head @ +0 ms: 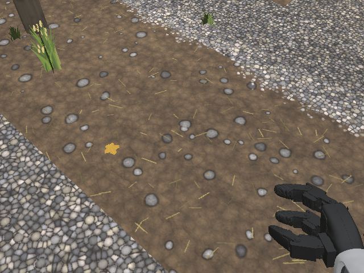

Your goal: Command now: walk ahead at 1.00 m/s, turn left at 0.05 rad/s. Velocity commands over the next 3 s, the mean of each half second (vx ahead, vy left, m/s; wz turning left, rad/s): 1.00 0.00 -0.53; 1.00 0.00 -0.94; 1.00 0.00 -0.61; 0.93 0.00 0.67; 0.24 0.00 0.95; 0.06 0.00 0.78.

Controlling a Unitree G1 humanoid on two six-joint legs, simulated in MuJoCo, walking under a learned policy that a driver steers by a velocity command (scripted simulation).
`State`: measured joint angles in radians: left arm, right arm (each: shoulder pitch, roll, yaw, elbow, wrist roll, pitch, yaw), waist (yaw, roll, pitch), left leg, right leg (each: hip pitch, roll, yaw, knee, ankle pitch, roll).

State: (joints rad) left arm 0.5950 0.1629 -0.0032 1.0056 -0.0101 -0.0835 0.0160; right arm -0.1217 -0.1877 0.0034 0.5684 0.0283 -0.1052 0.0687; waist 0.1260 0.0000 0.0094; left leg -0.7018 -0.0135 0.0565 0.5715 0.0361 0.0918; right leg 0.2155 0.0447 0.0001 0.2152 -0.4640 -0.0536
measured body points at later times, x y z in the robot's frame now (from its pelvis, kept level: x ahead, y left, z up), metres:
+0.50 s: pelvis +0.49 -0.04 -0.07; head +0.50 -0.05 +0.38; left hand +0.76 +0.13 -0.15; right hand +0.35 -0.29 -0.20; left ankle +0.23 +0.08 -0.71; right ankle +0.68 -0.20 -0.75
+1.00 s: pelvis +0.96 -0.18 -0.17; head +0.96 -0.18 +0.28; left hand +1.26 -0.08 -0.27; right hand +0.84 -0.45 -0.27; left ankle +1.10 -0.09 -0.88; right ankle +0.82 -0.19 -0.76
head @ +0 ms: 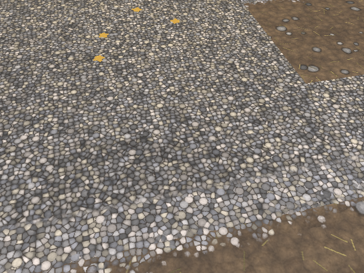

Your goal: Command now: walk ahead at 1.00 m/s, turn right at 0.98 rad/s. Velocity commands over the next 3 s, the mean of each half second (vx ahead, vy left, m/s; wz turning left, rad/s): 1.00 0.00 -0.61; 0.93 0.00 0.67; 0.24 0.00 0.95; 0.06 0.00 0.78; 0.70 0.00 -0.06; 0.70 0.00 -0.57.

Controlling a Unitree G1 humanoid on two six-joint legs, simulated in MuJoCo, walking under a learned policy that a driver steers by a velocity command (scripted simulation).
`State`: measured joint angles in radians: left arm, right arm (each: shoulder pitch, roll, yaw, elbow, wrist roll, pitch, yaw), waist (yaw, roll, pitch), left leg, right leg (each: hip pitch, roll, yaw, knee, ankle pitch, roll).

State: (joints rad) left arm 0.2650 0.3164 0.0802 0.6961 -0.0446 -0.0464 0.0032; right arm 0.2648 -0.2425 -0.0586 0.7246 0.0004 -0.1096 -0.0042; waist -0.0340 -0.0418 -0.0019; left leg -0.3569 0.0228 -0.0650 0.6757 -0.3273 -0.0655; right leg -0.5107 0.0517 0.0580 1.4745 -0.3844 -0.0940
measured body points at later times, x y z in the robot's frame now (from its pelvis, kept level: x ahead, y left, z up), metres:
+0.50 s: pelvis +0.42 -0.09 +0.02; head +0.43 -0.10 +0.47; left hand +0.55 +0.15 -0.10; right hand +0.47 -0.38 -0.09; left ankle +0.42 +0.10 -0.60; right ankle +0.41 -0.14 -0.71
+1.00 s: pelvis +0.87 -0.13 +0.01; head +0.90 -0.14 +0.46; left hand +1.09 +0.11 -0.03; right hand +0.92 -0.40 -0.11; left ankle +0.90 -0.11 -0.71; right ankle +0.91 -0.33 -0.62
